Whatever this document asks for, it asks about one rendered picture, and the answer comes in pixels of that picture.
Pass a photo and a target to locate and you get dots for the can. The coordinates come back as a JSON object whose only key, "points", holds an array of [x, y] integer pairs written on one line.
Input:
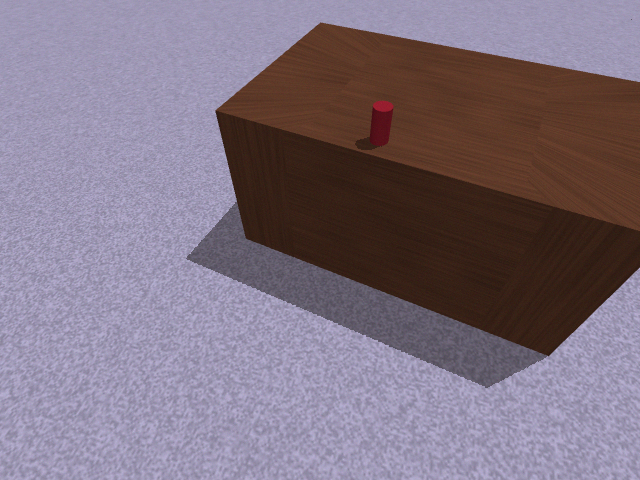
{"points": [[381, 122]]}

